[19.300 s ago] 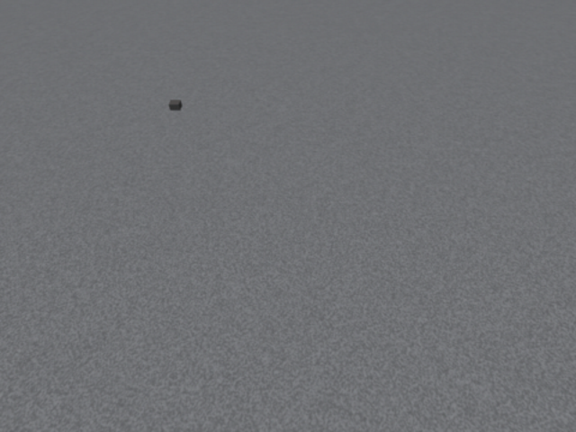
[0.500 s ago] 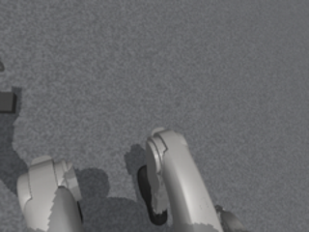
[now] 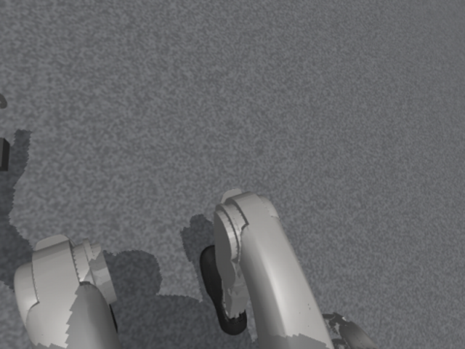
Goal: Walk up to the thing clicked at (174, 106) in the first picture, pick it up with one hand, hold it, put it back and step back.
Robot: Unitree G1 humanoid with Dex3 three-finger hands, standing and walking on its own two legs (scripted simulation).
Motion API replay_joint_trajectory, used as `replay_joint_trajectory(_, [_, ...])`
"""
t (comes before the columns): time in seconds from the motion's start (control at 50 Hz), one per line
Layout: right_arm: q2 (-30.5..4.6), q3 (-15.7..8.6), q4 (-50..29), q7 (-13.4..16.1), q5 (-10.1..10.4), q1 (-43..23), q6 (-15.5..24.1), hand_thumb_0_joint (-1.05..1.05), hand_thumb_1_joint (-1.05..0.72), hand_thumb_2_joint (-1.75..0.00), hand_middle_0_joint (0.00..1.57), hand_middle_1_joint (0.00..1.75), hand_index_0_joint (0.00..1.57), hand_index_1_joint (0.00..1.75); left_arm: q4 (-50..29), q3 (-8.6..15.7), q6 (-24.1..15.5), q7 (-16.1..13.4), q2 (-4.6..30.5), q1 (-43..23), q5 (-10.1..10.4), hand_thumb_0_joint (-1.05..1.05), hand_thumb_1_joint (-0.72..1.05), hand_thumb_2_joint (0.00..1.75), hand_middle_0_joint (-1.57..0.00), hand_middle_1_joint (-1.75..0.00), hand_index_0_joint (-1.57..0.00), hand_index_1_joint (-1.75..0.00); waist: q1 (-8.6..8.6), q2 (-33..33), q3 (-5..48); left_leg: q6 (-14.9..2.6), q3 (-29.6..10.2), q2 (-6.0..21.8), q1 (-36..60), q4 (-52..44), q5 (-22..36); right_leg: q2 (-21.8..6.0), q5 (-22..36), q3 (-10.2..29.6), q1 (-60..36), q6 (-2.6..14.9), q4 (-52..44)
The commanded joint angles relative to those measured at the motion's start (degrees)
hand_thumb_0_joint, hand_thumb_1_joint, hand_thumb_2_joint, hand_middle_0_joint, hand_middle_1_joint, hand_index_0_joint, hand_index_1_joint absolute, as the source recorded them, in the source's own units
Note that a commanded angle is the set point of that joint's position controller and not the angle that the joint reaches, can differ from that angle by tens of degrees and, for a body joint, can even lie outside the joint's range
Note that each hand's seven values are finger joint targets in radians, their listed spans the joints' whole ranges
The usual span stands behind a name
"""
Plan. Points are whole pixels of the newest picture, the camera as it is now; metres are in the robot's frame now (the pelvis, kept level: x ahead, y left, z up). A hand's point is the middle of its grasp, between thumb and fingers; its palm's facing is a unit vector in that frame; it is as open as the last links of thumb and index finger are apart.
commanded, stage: close in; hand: left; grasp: from above
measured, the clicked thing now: out of the picture +0.49 +0.31 -0.30
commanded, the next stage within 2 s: rest palm in 0.30 s
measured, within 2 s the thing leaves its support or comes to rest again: neither
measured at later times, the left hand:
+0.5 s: hand out of the picture +0.46 +0.31 -0.19, palm faces -0.53 -0.03 -0.85, open 12.2 cm
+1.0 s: hand out of the picture +0.47 +0.29 -0.23, palm faces -0.51 +0.00 -0.86, open 13.4 cm
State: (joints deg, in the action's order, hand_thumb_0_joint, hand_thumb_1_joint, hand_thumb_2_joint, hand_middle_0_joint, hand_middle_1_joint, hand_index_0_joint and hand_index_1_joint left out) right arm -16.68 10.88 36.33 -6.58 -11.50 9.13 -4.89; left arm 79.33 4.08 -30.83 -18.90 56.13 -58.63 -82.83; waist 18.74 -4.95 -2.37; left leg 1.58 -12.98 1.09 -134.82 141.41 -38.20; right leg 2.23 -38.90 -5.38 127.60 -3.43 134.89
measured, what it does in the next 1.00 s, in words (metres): stands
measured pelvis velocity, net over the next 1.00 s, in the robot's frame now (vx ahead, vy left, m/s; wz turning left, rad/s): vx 0.01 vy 0.00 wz -0.01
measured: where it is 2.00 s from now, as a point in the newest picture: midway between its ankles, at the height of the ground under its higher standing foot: (171, 329)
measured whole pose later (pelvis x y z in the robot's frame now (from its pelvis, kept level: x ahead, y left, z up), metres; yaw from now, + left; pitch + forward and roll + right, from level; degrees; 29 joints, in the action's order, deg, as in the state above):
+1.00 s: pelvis +0.01 +0.00 -0.02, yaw -1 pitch +31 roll -11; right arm -15.7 14.4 39.0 -6.9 -13.7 5.2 3.9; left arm 94.8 1.8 -19.8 -27.8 55.6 -62.2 -80.7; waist 21.6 -5.5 -5.3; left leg 2.0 -13.6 1.2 -137.5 144.9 -39.3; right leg 3.1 -39.3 -5.2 131.0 -4.2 138.3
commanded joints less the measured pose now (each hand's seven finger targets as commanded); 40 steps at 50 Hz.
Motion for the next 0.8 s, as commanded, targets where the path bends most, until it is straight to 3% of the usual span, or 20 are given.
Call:
replay_joint_trajectory(0.0, [-14.47, -6.59, -0.78, 0.45, 0.81, 7.89, 0.84, 0.0, -0.91, -0.9, 0.2, 0.3, 0.2, 0.3, -6.41, 3.82, 4.88, -6.38, 13.89, -14.84, 2.51, 0.0, -0.18, 0.72, -0.36, -0.67, -0.37, -0.67, -3.28, 32.65, 41.53, -2.42, 8.42, -0.37, 36.69, -16.07, 12.28, 1.56, 13.01, -4.93, -13.23, 5.48, -12.59])
replay_joint_trajectory(0.06, [-13.79, -6.69, 1.0, 0.46, 1.73, 8.32, 1.7, 0.0, -0.91, -0.9, 0.2, 0.3, 0.2, 0.3, -2.0, -0.37, 8.57, -4.92, 8.68, -12.81, 3.25, 0.0, -0.22, 0.75, -0.32, -0.72, -0.33, -0.71, -2.52, 27.1, 36.66, -3.08, 8.77, -0.54, 30.52, -15.99, 9.4, 1.54, 12.12, -4.83, -12.39, 5.16, -14.4])
replay_joint_trajectory(0.1, [-13.89, -7.35, 1.78, 0.63, 2.13, 9.0, 2.0, 0.0, -0.91, -0.9, 0.2, 0.3, 0.2, 0.3, -3.0, -1.89, 9.87, -2.59, 7.25, -14.27, 4.38, 0.0, -0.22, 0.76, -0.32, -0.74, -0.33, -0.72, -1.58, 23.27, 37.19, -3.56, 8.38, -0.74, 28.63, -15.51, 8.57, 1.25, 12.04, -4.57, -13.85, 4.78, -14.77])
replay_joint_trajectory(0.12, [-13.99, -7.56, 2.24, 0.75, 2.18, 9.03, 2.06, 0.0, -0.91, -0.9, 0.2, 0.3, 0.2, 0.3, -2.81, -2.34, 10.14, -1.4, 6.79, -15.04, 5.24, 0.0, -0.21, 0.76, -0.32, -0.74, -0.33, -0.72, -1.53, 22.09, 37.19, -3.67, 8.31, -0.8, 27.81, -15.5, 7.9, 1.09, 11.66, -4.38, -14.61, 4.57, -15.1])
replay_joint_trajectory(0.18, [-14.47, -7.51, 3.14, 0.92, 1.99, 9.94, 2.58, 0.0, -0.91, -0.9, 0.2, 0.3, 0.2, 0.3, -3.02, -3.94, 8.95, 2.19, 4.91, -18.58, 8.74, 0.0, -0.2, 0.76, -0.33, -0.75, -0.35, -0.72, 1.27, 16.52, 35.82, -4.1, 7.05, -0.68, 25.58, -14.46, 6.16, 0.99, 10.4, -4.56, -16.16, 3.93, -15.16])
replay_joint_trajectory(0.24, [-15.58, -7.17, 3.65, 1.22, 1.35, 10.06, 2.63, 0.0, -0.92, -0.9, 0.2, 0.3, 0.2, 0.3, -3.97, -1.85, 5.66, 4.86, 9.48, -19.63, 9.13, 0.0, -0.19, 0.75, -0.35, -0.74, -0.37, -0.71, 0.74, 16.74, 35.25, -3.56, 7.14, -0.86, 25.98, -12.9, 6.65, 0.87, 8.86, -4.18, -17.02, 4.48, -15.06])
replay_joint_trajectory(0.28, [-16.36, -6.78, 2.98, 1.2, 0.58, 9.64, 2.18, 0.0, -0.92, -0.9, 0.2, 0.3, 0.2, 0.3, -4.82, -0.3, 2.86, 5.04, 11.65, -19.47, 8.36, 0.0, -0.18, 0.76, -0.37, -0.72, -0.38, -0.7, -0.02, 18.76, 36.52, -2.94, 7.34, -1.06, 28.11, -11.74, 8.24, 0.92, 8.94, -4.25, -17.57, 5.26, -15.11])
replay_joint_trajectory(0.34, [-15.72, -6.11, 2.11, 0.72, -0.31, 9.24, 1.18, 0.0, -0.92, -0.9, 0.2, 0.3, 0.2, 0.3, -7.82, 0.8, -0.71, 3.67, 13.63, -20.06, 6.12, 0.0, -0.16, 0.72, -0.35, -0.75, -0.38, -0.72, -1.06, 24.52, 40.64, -2.15, 7.17, -0.48, 34.51, -12.33, 10.7, 1.49, 10.28, -4.72, -17.43, 5.43, -13.88])
replay_joint_trajectory(0.4, [-15.47, -5.1, 1.3, 0.29, -1.11, 8.02, 0.43, 0.0, -0.91, -0.9, 0.2, 0.3, 0.2, 0.3, -4.17, 0.96, -2.2, 0.32, 13.08, -18.27, 4.08, 0.0, -0.25, 0.78, -0.28, -0.78, -0.29, -0.77, -0.89, 26.47, 38.75, -1.92, 6.8, -0.28, 35.68, -12.85, 11.29, 1.78, 10.28, -5.88, -15.47, 5.62, -12.87])
replay_joint_trajectory(0.46, [-15.22, -4.46, 1.52, 0.16, -1.21, 7.09, 0.65, 0.0, -0.91, -0.9, 0.2, 0.3, 0.2, 0.3, -0.01, -0.08, -1.69, -3.81, 12.37, -17.62, 1.32, 0.0, -0.31, 0.83, -0.23, -0.82, -0.24, -0.81, -0.15, 26.7, 35.91, -2.32, 6.61, -0.24, 34.87, -13.11, 10.56, 1.89, 10.54, -6.35, -13.05, 5.2, -11.72])
replay_joint_trajectory(0.5, [-15.46, -4.03, 1.66, 0.14, -1.2, 6.71, 0.94, 0.0, -0.91, -0.9, 0.2, 0.3, 0.2, 0.3, 0.3, 0.61, -1.09, -6.86, 14.17, -18.73, -0.23, 0.0, -0.31, 0.85, -0.25, -0.77, -0.25, -0.78, -0.36, 28.48, 37.49, -2.39, 6.51, -0.06, 35.92, -13.0, 12.24, 2.01, 12.52, -6.33, -13.54, 5.02, -11.0])
replay_joint_trajectory(0.58, [-15.99, -4.15, 2.95, 0.34, -1.78, 6.73, 2.42, 0.0, -0.9, -0.9, 0.2, 0.3, 0.2, 0.3, 2.43, -0.07, 1.3, -11.82, 12.8, -19.14, -1.37, 0.0, -0.32, 0.86, -0.24, -0.75, -0.23, -0.76, 0.88, 28.14, 38.49, -2.53, 6.22, 0.01, 36.08, -11.87, 15.11, 1.97, 15.48, -6.67, -13.23, 4.76, -9.86])
replay_joint_trajectory(0.6, [-15.65, -3.9, 2.68, 0.16, -1.92, 6.51, 3.07, 0.0, -0.91, -0.9, 0.2, 0.3, 0.2, 0.3, 6.87, -0.73, 2.34, -12.56, 11.38, -16.9, -1.65, 0.0, -0.31, 0.85, -0.25, -0.76, -0.24, -0.77, 1.51, 27.54, 35.85, -2.62, 6.37, 0.05, 34.57, -11.42, 14.32, 1.99, 15.22, -6.65, -12.28, 4.79, -9.21])
replay_joint_trajectory(0.62, [-15.98, -4.17, 2.94, 0.24, -2.09, 6.54, 3.45, 0.0, -0.9, -0.9, 0.2, 0.3, 0.2, 0.3, 2.8, -0.7, 2.76, -13.4, 11.66, -19.57, -1.21, 0.0, -0.32, 0.86, -0.23, -0.76, -0.23, -0.77, 1.68, 28.16, 37.34, -2.46, 6.27, 0.1, 34.69, -11.91, 14.13, 2.11, 15.13, -6.76, -13.02, 4.7, -9.79])
replay_joint_trajectory(0.64, [-15.88, -3.98, 3.0, 0.34, -1.96, 6.37, 3.73, 0.0, -0.9, -0.9, 0.2, 0.3, 0.2, 0.3, 4.51, -0.2, 3.81, -14.07, 12.78, -19.11, -1.74, 0.0, -0.34, 0.87, -0.22, -0.78, -0.22, -0.78, 0.82, 29.35, 38.11, -2.49, 6.59, 0.17, 35.05, -11.81, 14.59, 2.12, 15.67, -6.14, -13.57, 4.89, -9.8])
replay_joint_trajectory(0.66, [-16.03, -3.99, 2.99, 0.42, -2.2, 7.1, 4.04, 0.0, -0.9, -0.9, 0.2, 0.3, 0.2, 0.3, 6.11, -0.36, 4.73, -14.59, 12.75, -19.14, -1.98, 0.0, -0.32, 0.86, -0.23, -0.77, -0.23, -0.78, 1.97, 28.08, 37.51, -2.55, 6.53, 0.11, 33.56, -11.53, 13.77, 2.09, 15.41, -6.34, -13.51, 4.75, -9.53])
replay_joint_trajectory(0.72, [-15.72, -3.66, 3.71, 0.19, -2.67, 5.74, 5.55, 0.0, -0.9, -0.9, 0.2, 0.3, 0.2, 0.3, 9.09, -2.0, 7.34, -15.37, 9.43, -18.47, -0.23, 0.0, -0.35, 0.88, -0.19, -0.81, -0.19, -0.81, 2.71, 25.92, 34.41, -2.66, 6.76, 0.11, 29.46, -11.03, 9.85, 2.25, 13.03, -6.35, -12.33, 4.75, -9.87])
replay_joint_trajectory(0.76, [-15.99, -3.45, 3.6, 0.37, -2.52, 6.05, 6.44, 0.0, -0.91, -0.9, 0.2, 0.3, 0.2, 0.3, 8.07, -1.82, 8.76, -15.12, 10.86, -19.89, 0.06, 0.0, -0.37, 0.89, -0.19, -0.83, -0.19, -0.83, 2.57, 26.87, 35.5, -2.63, 6.87, 0.12, 29.44, -11.05, 8.75, 2.19, 12.53, -5.89, -13.36, 4.76, -10.04])
replay_joint_trajectory(0.78, [-16.35, -3.33, 3.69, 0.47, -2.48, 6.25, 6.7, 0.0, -0.91, -0.9, 0.2, 0.3, 0.2, 0.3, 7.2, -0.74, 9.36, -15.16, 13.37, -20.85, 0.26, 0.0, -0.37, 0.89, -0.2, -0.81, -0.19, -0.82, 1.8, 27.38, 36.59, -2.61, 7.13, 0.04, 28.73, -10.99, 8.66, 2.11, 12.36, -5.77, -14.09, 4.79, -10.05])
